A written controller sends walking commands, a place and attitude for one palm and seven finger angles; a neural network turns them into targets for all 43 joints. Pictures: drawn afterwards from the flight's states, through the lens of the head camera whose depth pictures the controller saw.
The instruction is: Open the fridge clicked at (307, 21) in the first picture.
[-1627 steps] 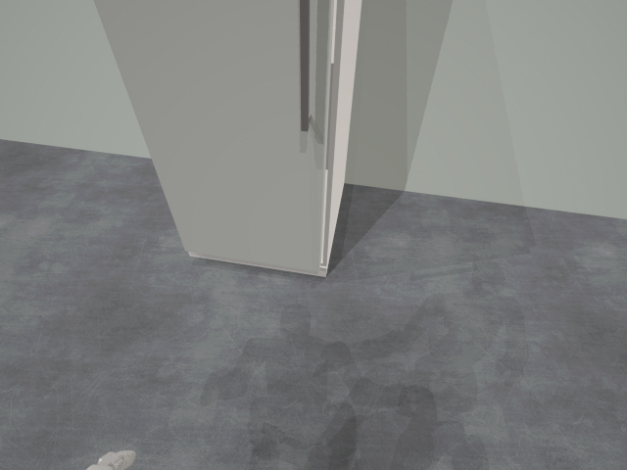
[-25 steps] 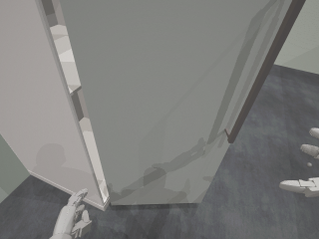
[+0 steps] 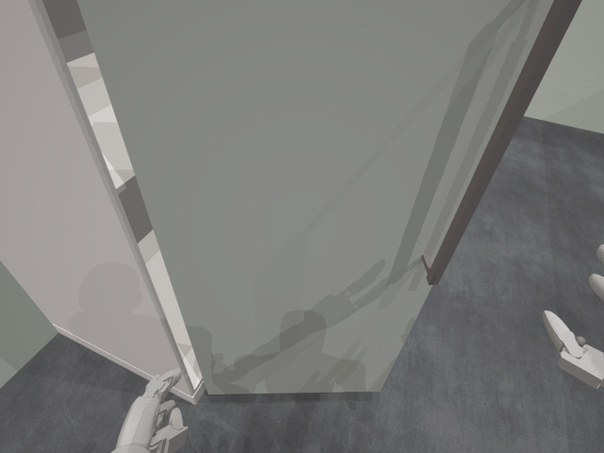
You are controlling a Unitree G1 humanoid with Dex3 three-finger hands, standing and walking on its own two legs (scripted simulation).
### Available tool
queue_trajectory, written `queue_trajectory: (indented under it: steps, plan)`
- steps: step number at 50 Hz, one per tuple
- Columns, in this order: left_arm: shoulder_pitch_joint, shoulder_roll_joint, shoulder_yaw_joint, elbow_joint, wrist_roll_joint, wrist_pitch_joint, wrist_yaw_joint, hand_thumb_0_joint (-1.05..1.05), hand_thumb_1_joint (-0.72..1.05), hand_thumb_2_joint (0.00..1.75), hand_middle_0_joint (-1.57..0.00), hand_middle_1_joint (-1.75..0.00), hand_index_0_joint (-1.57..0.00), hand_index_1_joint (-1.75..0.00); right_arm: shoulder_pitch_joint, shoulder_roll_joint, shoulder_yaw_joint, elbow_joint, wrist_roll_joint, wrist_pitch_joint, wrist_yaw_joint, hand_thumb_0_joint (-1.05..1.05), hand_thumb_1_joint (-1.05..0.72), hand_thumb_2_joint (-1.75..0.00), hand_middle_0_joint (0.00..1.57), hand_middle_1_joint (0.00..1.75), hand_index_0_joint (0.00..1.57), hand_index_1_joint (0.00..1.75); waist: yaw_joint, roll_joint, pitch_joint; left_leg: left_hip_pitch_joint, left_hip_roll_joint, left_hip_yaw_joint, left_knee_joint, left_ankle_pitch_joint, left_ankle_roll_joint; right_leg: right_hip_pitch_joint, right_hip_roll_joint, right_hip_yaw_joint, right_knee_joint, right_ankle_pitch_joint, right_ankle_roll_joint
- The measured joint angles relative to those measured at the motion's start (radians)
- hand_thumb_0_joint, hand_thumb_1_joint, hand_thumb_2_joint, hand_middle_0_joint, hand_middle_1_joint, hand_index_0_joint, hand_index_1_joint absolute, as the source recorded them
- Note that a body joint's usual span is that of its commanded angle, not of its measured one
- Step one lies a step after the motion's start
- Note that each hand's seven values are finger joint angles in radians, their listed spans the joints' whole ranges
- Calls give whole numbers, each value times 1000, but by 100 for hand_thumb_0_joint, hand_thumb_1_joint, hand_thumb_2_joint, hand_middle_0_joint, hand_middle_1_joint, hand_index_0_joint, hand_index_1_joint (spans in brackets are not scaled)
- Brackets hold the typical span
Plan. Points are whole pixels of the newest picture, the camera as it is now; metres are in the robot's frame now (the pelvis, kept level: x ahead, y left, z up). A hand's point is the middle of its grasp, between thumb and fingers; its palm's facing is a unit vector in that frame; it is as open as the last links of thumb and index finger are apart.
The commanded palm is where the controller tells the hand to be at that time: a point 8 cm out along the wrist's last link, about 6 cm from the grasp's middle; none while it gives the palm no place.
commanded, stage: draw the hand back to the body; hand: right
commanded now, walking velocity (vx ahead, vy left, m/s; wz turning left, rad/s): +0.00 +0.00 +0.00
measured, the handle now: (476, 167) +0.44 -0.24 +0.19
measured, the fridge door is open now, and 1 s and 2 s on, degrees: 64 64 64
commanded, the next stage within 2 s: step back with the hand held close in 0.48 s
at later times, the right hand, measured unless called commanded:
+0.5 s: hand (585, 351) +0.19 -0.27 +0.15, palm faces +0.48 +0.80 -0.37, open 7.4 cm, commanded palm +0.13 -0.30 +0.17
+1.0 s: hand out of the picture +0.16 -0.28 +0.15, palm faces +0.37 +0.81 -0.46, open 7.4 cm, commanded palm +0.10 -0.31 +0.17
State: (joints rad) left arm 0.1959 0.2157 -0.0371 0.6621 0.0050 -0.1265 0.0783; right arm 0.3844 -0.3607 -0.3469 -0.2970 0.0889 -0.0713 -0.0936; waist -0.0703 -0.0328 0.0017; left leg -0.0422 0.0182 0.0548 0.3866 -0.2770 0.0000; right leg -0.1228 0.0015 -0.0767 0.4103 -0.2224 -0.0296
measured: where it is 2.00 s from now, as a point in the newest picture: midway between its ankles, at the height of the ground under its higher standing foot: outside the picture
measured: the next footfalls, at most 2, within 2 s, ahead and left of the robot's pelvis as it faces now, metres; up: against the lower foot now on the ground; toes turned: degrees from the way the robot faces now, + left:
left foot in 1.68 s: -0.20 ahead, +0.10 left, +0.00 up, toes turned -7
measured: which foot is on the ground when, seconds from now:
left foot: down 0.00-1.00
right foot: down 0.00-1.00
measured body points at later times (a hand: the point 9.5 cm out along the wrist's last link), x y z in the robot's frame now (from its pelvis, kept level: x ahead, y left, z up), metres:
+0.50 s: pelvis +0.00 +0.01 +0.00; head -0.03 +0.02 +0.45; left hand +0.19 +0.22 -0.08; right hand +0.15 -0.31 +0.17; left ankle -0.04 +0.12 -0.74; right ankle +0.01 -0.10 -0.74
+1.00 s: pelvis -0.04 -0.01 +0.00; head -0.03 -0.02 +0.45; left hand +0.14 +0.23 -0.08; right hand +0.13 -0.32 +0.18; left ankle -0.04 +0.12 -0.74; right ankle +0.01 -0.10 -0.74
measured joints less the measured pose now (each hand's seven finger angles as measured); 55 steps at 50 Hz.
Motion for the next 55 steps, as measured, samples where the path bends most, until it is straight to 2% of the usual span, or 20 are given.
queue_trajectory:
  steps: [10, 17, 32, 38, 43, 47, 51, 55]
  plan:
    - [-1, 7, 9, -22, 4, 28, -8, 1, 90, 90, -20, -30, -21, -30, 65, -1, -5, -86, -4, 21, -1, 1, -74, -83, 22, 39, 22, 39, -12, 2, -3, 11, 3, 5, -14, -2, -5, 1, 3, 5, 2, -9, -3]
    - [-2, 6, 9, -23, 4, 40, -5, 1, 90, 90, -20, -30, -21, -30, 48, 5, -6, -74, -7, 38, -10, 1, -85, -88, 21, 33, 22, 32, -16, 1, -2, 10, 1, 11, -14, 0, -1, -1, 3, 11, 0, -4, 0]
    - [11, 8, 10, -19, 2, 45, 0, 1, 90, 90, -20, -30, -21, -30, 47, 6, -1, -72, -5, 22, -5, 1, -89, -90, 21, 30, 21, 30, -4, -12, 0, 21, -18, 19, -23, 13, 13, 4, -15, 21, 0, 10, 13]
    - [-12, 25, 23, -52, -1, 101, -4, 1, 90, 90, -20, -30, -21, -30, 64, -6, -15, -98, -16, -40, -8, 1, -89, -90, 21, 30, 21, 30, 28, -21, -12, -56, -33, 32, -22, 36, 12, -98, -31, 35, 50, 9, 11]
    - [-21, 31, 41, -89, -10, 140, 3, 1, 91, 90, -20, -30, -20, -30, 130, -28, -12, -131, -14, -48, -8, 1, -89, -90, 21, 30, 21, 30, 47, -7, 0, -113, -23, 16, 0, 47, 1, -140, -24, 18, 50, 25, -1]
    - [-16, 28, 46, -110, -15, 156, 13, 1, 91, 90, -20, -30, -20, -30, 161, -60, -24, -169, -9, -52, -13, 1, -89, -90, 21, 30, 22, 30, 52, 11, 11, -142, -13, 7, 20, 55, -9, -159, -16, 7, 53, 37, -12]
    - [-7, 20, 42, -119, -17, 153, 17, 1, 91, 90, -20, -30, -20, -30, 160, -87, -48, -195, -9, -70, -24, 1, -89, -90, 22, 30, 22, 30, 53, 27, 14, -164, -5, 3, 34, 66, -18, -178, -9, 3, 62, 50, -25]
    - [4, 14, 34, -128, -18, 136, 17, 1, 91, 90, -20, -30, -20, -30, 144, -89, -69, -193, -19, -96, -32, 1, -89, -90, 22, 30, 22, 30, 56, 32, 10, -191, 3, 3, 60, 72, -26, -203, -1, 3, 79, 61, -39]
